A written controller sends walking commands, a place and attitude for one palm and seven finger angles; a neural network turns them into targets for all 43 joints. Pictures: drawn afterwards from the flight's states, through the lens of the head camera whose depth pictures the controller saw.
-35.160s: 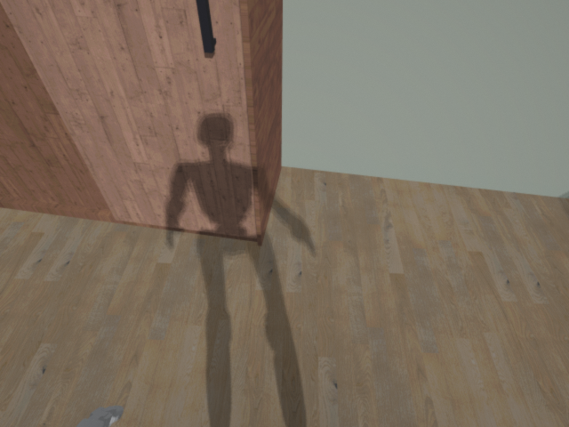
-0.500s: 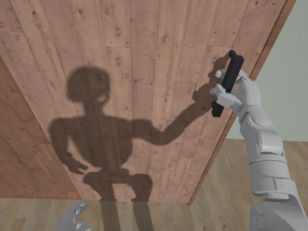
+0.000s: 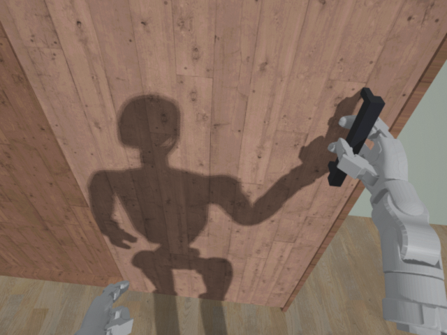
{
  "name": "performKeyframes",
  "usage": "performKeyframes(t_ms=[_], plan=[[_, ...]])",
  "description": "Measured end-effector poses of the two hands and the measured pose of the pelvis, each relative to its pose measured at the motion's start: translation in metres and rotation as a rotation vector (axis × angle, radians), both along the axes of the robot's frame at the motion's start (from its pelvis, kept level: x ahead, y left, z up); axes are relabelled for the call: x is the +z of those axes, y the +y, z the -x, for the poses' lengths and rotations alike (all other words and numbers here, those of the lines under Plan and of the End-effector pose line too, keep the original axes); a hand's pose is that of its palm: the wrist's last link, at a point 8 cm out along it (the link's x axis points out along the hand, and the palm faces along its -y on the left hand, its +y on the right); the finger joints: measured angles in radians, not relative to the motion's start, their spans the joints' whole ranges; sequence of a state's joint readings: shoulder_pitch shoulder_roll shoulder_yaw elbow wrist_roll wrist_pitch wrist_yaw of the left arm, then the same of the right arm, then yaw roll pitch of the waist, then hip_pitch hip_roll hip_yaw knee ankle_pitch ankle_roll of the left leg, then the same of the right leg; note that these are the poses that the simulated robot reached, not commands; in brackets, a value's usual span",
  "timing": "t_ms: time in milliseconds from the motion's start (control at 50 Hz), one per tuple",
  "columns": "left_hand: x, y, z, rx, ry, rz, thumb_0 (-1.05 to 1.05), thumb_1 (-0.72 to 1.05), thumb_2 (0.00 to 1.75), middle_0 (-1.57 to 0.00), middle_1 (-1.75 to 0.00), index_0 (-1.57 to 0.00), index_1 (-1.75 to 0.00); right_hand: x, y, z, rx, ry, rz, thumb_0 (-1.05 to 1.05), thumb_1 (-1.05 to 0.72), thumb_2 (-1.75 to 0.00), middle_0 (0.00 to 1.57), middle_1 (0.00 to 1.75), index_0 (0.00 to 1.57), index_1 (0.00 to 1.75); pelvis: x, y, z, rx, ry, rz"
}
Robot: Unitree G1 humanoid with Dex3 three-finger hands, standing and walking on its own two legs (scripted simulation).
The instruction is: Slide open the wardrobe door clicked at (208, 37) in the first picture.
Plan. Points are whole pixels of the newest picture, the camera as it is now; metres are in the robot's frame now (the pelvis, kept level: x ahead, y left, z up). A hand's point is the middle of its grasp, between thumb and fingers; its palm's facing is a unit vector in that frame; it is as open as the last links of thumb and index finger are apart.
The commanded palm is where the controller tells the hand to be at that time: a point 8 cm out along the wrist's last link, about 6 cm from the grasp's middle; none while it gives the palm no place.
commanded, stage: tug the door sideways, standing still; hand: right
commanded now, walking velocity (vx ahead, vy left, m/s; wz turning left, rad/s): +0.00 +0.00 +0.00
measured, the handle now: (349, 139) +0.43 -0.17 +0.19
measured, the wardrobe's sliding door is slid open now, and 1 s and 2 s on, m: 0.00 0.04 0.33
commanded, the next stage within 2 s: step sideways, sliding the door along in 0.46 s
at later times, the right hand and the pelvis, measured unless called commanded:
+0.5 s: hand (340, 157) +0.37 -0.14 +0.19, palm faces +0.08 +1.00 -0.05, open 5.9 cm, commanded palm +0.35 -0.15 +0.19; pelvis +0.04 +0.00 +0.00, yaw -5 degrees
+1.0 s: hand (313, 155) +0.39 -0.10 +0.18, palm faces +0.26 +0.96 -0.10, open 6.2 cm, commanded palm +0.36 -0.09 +0.18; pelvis +0.02 +0.08 -0.03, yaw -2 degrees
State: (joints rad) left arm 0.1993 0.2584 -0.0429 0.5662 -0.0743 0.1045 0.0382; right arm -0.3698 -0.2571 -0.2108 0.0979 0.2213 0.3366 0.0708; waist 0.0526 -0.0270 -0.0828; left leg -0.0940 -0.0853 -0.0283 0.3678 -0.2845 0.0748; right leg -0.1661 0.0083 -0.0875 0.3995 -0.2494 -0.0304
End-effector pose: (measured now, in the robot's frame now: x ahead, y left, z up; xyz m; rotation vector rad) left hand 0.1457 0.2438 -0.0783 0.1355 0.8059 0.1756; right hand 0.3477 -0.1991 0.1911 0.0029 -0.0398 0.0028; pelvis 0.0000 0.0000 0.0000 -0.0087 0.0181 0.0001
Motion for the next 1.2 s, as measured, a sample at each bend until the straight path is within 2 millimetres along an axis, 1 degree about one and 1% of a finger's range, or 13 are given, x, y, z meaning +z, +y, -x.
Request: performKeyframes(t_ms=[180, 280, 360, 460, 580, 640, 700, 820, 940, 1020, 1080, 1160, 1200], plan=[[0.007, -0.003, -0.034, -0.022, -0.035, 0.011, 0.01, 0.90, 0.90, -0.20, -0.30, -0.20, -0.30, 0.001, 0.001, 0.002, -0.010, 0.009, 0.028, 0.00, -0.77, -0.79, 0.29, 1.34, 0.24, 1.33, 0.003, 0.001, -0.022, 0.026, 0.019, 0.007], [-0.002, -0.008, -0.059, -0.090, -0.030, -0.016, 0.01, 0.90, 0.90, -0.20, -0.30, -0.20, -0.30, 0.000, 0.002, 0.001, -0.030, -0.009, 0.030, 0.00, -0.74, -0.82, 0.33, 1.36, 0.27, 1.33, -0.004, 0.002, -0.028, -0.015, 0.022, 0.005], [-0.006, -0.019, -0.072, -0.143, 0.000, -0.015, 0.01, 0.90, 0.90, -0.20, -0.30, -0.20, -0.30, 0.002, 0.003, 0.001, -0.059, 0.015, 0.029, 0.00, -0.73, -0.83, 0.34, 1.35, 0.30, 1.35, 0.000, 0.001, -0.029, -0.044, 0.020, 0.004], [-0.002, -0.037, -0.083, -0.189, -0.008, 0.012, 0.01, 0.90, 0.90, -0.20, -0.30, -0.20, -0.30, 0.004, 0.006, 0.002, -0.082, 0.045, 0.040, 0.01, -0.73, -0.84, 0.34, 1.32, 0.30, 1.38, 0.007, -0.001, -0.034, -0.079, 0.011, 0.001], [-0.009, -0.056, -0.096, -0.255, -0.030, 0.028, 0.01, 0.90, 0.90, -0.20, -0.30, -0.20, -0.30, 0.000, 0.011, 0.001, -0.081, -0.014, 0.068, -0.01, -0.74, -0.85, 0.36, 1.35, 0.25, 1.39, -0.004, -0.001, -0.033, -0.115, 0.014, 0.000], [-0.011, -0.062, -0.095, -0.255, -0.024, 0.049, 0.01, 0.90, 0.90, -0.20, -0.30, -0.20, -0.30, -0.002, 0.011, 0.000, -0.076, -0.056, 0.146, -0.04, -0.71, -0.84, 0.38, 1.37, 0.25, 1.39, -0.002, -0.002, -0.024, -0.087, 0.009, -0.003], [-0.016, -0.061, -0.084, -0.236, -0.024, 0.073, 0.01, 0.90, 0.90, -0.20, -0.30, -0.20, -0.30, -0.003, 0.014, -0.001, -0.091, -0.091, 0.188, -0.06, -0.70, -0.84, 0.41, 1.38, 0.24, 1.38, -0.003, 0.000, -0.016, -0.072, -0.011, -0.009], [-0.033, -0.038, -0.045, -0.185, 0.067, 0.092, 0.01, 0.90, 0.90, -0.20, -0.30, -0.20, -0.30, -0.005, 0.024, -0.001, -0.142, -0.123, 0.178, -0.05, -0.71, -0.84, 0.43, 1.40, 0.23, 1.38, -0.005, 0.021, -0.009, -0.041, -0.075, 0.003], [-0.050, 0.012, -0.024, -0.132, 0.113, 0.073, 0.01, 0.90, 0.90, -0.20, -0.30, -0.20, -0.30, -0.010, 0.040, -0.003, -0.210, -0.175, 0.158, -0.04, -0.73, -0.86, 0.45, 1.40, 0.21, 1.38, -0.016, 0.058, -0.019, -0.020, -0.117, -0.005], [-0.065, 0.052, -0.033, -0.137, 0.115, 0.031, 0.01, 0.90, 0.90, -0.20, -0.30, -0.20, -0.30, -0.014, 0.056, -0.005, -0.271, -0.240, 0.121, -0.03, -0.74, -0.86, 0.45, 1.40, 0.20, 1.36, -0.034, 0.088, -0.022, -0.049, -0.112, -0.025], [-0.061, 0.077, -0.043, -0.142, 0.108, -0.032, 0.01, 0.90, 0.90, -0.20, -0.30, -0.20, -0.30, -0.015, 0.068, -0.005, -0.282, -0.255, 0.109, -0.03, -0.74, -0.86, 0.45, 1.41, 0.20, 1.35, -0.031, 0.098, -0.013, -0.079, -0.106, -0.023], [-0.043, 0.094, -0.058, -0.157, 0.072, -0.090, 0.01, 0.91, 0.90, -0.19, -0.30, -0.20, -0.30, -0.017, 0.085, -0.005, -0.236, -0.281, 0.097, -0.02, -0.75, -0.84, 0.45, 1.41, 0.18, 1.33, -0.024, 0.103, -0.005, -0.097, -0.081, -0.009], [-0.038, 0.096, -0.066, -0.165, 0.039, -0.112, 0.01, 0.91, 0.90, -0.19, -0.30, -0.20, -0.30, -0.019, 0.093, -0.006, -0.195, -0.311, 0.090, -0.02, -0.76, -0.83, 0.45, 1.41, 0.17, 1.30, -0.029, 0.103, -0.006, -0.104, -0.061, -0.020]])
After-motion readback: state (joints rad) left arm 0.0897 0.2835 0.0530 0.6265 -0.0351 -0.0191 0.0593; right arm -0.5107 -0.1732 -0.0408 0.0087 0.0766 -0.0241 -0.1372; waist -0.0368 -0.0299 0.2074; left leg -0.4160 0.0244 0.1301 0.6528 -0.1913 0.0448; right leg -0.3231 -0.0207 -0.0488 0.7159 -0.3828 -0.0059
